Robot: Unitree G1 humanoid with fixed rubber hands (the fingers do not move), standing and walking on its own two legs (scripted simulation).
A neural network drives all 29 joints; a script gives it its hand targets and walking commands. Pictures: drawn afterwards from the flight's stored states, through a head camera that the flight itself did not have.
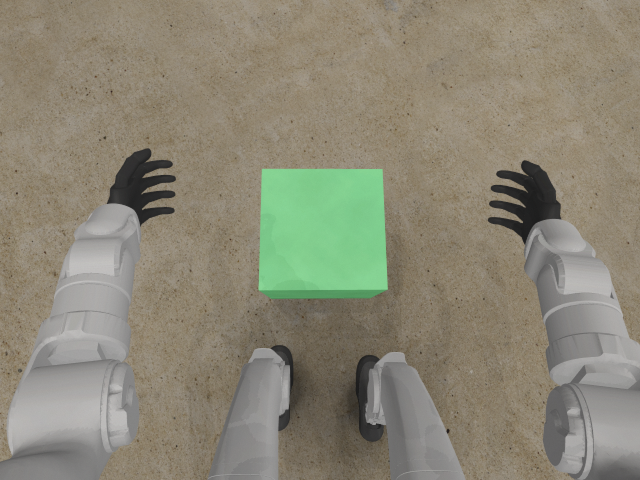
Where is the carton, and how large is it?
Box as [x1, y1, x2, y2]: [259, 169, 387, 298]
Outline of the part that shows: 262,169 259,256 260,291 271,298 371,297 387,289 382,169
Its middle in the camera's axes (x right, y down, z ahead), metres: +0.00 -0.01 +0.95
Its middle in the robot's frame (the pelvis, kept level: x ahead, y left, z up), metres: +0.50 +0.01 -0.55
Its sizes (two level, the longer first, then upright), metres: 0.268 0.268 0.253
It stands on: the floor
